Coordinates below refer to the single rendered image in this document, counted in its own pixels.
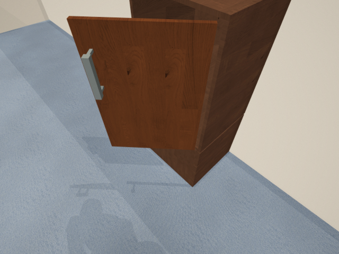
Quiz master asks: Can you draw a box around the cupboard door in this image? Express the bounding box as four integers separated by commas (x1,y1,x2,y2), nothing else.
67,16,218,150

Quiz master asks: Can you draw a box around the handle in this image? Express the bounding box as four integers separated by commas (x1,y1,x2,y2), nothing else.
81,49,104,100

